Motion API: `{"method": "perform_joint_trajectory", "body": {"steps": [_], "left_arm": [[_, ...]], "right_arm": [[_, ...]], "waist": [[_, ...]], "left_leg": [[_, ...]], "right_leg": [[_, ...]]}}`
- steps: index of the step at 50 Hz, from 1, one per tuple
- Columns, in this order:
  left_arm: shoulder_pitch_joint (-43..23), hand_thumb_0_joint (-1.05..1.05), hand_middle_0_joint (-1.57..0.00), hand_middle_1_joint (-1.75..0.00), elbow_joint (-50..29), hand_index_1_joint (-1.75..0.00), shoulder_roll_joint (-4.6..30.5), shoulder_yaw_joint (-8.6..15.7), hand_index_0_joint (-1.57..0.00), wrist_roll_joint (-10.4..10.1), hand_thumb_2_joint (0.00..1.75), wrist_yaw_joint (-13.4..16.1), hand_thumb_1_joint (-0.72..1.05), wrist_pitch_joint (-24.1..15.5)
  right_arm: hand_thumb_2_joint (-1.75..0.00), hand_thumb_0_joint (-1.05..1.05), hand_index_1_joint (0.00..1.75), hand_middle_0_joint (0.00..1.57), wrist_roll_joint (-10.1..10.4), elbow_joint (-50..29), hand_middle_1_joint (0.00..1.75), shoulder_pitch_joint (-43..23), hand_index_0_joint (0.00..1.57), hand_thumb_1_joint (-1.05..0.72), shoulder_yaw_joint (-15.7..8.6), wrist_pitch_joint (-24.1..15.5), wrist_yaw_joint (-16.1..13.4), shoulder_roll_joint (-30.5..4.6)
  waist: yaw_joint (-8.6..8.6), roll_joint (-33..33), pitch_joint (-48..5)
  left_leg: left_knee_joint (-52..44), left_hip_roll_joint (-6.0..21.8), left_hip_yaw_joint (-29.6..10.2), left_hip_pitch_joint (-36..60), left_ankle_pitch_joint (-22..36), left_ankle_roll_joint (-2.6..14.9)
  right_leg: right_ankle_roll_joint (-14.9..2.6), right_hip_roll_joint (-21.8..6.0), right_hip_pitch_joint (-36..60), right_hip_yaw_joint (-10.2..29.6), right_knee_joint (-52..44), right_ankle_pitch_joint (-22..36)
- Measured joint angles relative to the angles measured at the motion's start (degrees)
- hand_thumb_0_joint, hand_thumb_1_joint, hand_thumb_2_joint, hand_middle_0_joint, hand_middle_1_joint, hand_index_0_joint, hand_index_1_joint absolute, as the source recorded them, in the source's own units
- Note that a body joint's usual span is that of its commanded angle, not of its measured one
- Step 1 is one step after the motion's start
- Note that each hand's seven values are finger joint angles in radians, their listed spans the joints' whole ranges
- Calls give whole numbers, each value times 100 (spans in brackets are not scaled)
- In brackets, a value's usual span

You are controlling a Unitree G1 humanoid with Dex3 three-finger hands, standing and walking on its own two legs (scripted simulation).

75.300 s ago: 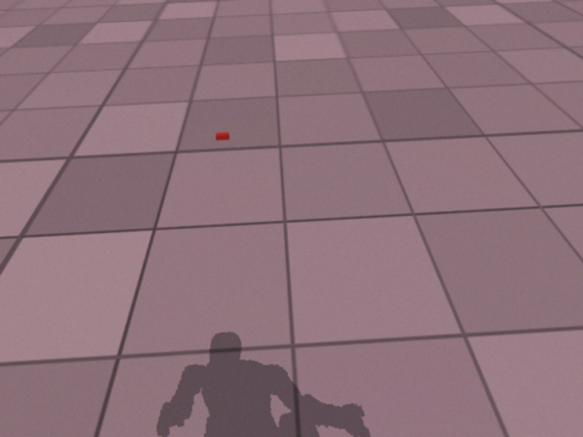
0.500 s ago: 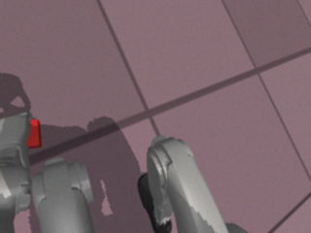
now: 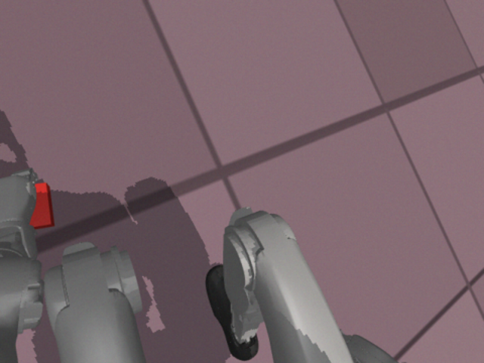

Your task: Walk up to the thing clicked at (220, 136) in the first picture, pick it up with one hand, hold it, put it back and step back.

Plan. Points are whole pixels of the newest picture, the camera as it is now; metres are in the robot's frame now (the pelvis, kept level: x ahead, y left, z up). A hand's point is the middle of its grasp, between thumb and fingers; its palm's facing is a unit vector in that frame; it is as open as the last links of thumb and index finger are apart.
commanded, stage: open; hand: left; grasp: from above
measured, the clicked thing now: (39, 206) +0.40 +0.26 -0.30
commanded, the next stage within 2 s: withdraw in 0.60 s
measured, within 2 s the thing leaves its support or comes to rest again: neither
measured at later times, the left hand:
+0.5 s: hand (17, 217) +0.38 +0.28 -0.25, palm faces -0.43 -0.15 -0.89, open 10.8 cm
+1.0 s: hand (15, 206) +0.39 +0.27 -0.22, palm faces -0.33 -0.16 -0.93, open 12.6 cm
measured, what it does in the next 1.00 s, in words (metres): stands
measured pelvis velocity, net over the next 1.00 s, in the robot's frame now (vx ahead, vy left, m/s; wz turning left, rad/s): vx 0.00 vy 0.00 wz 0.01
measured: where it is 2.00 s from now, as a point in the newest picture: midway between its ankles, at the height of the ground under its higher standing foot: (182, 352)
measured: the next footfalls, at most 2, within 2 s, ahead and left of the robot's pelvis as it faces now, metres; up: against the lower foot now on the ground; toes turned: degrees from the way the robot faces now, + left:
none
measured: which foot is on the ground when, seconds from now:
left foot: down 0.00-1.00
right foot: down 0.00-1.00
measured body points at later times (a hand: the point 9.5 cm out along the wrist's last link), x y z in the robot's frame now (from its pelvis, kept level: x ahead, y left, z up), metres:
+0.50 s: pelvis +0.00 +0.00 +0.00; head +0.25 +0.12 +0.35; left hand +0.40 +0.28 -0.20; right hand +0.08 -0.25 -0.07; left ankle +0.07 +0.13 -0.28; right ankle +0.11 -0.11 -0.28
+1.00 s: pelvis +0.00 +0.00 +0.00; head +0.23 +0.11 +0.37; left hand +0.41 +0.28 -0.17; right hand +0.08 -0.25 -0.08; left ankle +0.07 +0.13 -0.28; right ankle +0.11 -0.11 -0.28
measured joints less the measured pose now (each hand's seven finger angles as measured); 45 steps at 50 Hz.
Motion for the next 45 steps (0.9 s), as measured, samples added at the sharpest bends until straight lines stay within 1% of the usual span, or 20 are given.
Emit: {"method": "perform_joint_trajectory", "body": {"steps": [7, 9, 12, 14, 20, 24, 31, 33, 35, 39, 42, 45], "left_arm": [[45, 2, -70, -48, -39, -42, -12, -86, -65, 7, 33, 2, 15, 42], [41, 2, -67, -51, -47, -45, -7, -72, -64, -6, 35, 1, 13, 56], [13, 1, -62, -55, -46, -50, 9, -91, -62, -34, 39, -28, 11, 81], [23, 1, -60, -57, -97, -53, 8, -59, -61, -66, 41, -47, 9, 88], [50, 1, -53, -65, -100, -61, -33, -97, -56, -116, 47, -48, 4, 66], [28, 1, -49, -69, -59, -65, -5, -140, -52, -126, 50, -88, 1, 49], [43, 0, -44, -75, -94, -71, 13, -132, -48, -94, 55, -60, -3, 30], [40, 0, -42, -77, -68, -73, 19, -147, -46, -98, 56, -60, -4, 39], [52, 0, -41, -78, -95, -74, 29, -98, -45, -98, 57, -55, -5, 38], [59, 0, -38, -79, -101, -76, 37, -119, -42, -114, 61, -60, -9, 51], [117, 0, -36, -80, -187, -77, 25, -104, -39, -138, 66, -100, -13, 45], [286, 0, -33, -80, -533, -78, -72, -31, -36, -138, 70, -185, -18, 19]], "right_arm": [[-90, 0, 30, 19, 9, 15, 30, 52, 19, -91, 31, -31, 10, 7], [-90, 0, 30, 19, 27, -1, 30, 54, 19, -91, 37, -43, 11, 6], [-90, 0, 30, 19, 35, -30, 30, 51, 19, -91, 44, -69, 21, 0], [-90, 0, 30, 19, 54, -43, 30, 61, 19, -91, 36, -76, 22, -2], [-90, 0, 30, 19, 69, -27, 30, 73, 19, -91, 48, -33, -2, -4], [-90, 0, 30, 19, 71, -63, 30, 64, 19, -91, 72, -35, -33, -15], [-90, 0, 30, 19, 50, -83, 30, 82, 19, -91, 92, -2, -70, -24], [-90, 0, 30, 19, 41, -86, 30, 83, 19, -91, 105, -2, -71, -36], [-90, 0, 30, 19, 49, -95, 30, 90, 19, -90, 101, -1, -80, -44], [-90, 0, 30, 19, 45, -90, 30, 102, 19, -90, 97, -7, -81, -50], [-90, 0, 30, 19, 52, -81, 30, 124, 19, -90, 80, -16, -80, -49], [-90, 0, 30, 19, 83, -39, 30, 189, 19, -90, 4, 38, -86, -43]], "waist": [[-3, -17, -31], [-6, -14, -10], [-18, -11, 23], [-2, -1, 30], [35, 10, -11], [10, 2, 6], [3, -24, 14], [-9, -25, 13], [-10, -25, 25], [-15, -28, 34], [1, -16, 17], [81, 36, -71]], "left_leg": [[22, -6, -21, 10, -10, -3], [25, -12, -27, 17, -8, -3], [17, -19, -21, 18, 4, 2], [10, -16, -25, 10, 7, 2], [-4, -2, -24, 11, 2, 1], [-3, -3, -24, 19, 11, 0], [-18, 3, -35, 39, 18, -9], [-17, 0, -35, 40, 20, -9], [-17, 1, -37, 47, 21, -10], [-18, 3, -33, 56, 16, -16], [-17, 6, -34, 51, 9, -21], [-14, 18, -15, 26, -10, -19]], "right_leg": [[5, 3, 22, -16, 4, -6], [6, 0, 34, -21, 3, -7], [10, -6, 41, -16, -2, -5], [11, -2, 34, -20, -13, 1], [6, 9, 18, -18, -25, 13], [5, 10, 24, -18, -25, 22], [0, 18, 37, -26, -46, 41], [0, 16, 39, -27, -44, 42], [0, 19, 46, -28, -46, 45], [-5, 19, 47, -24, -41, 43], [-10, 21, 34, -25, -37, 41], [-14, 27, -5, -8, -24, 27]]}}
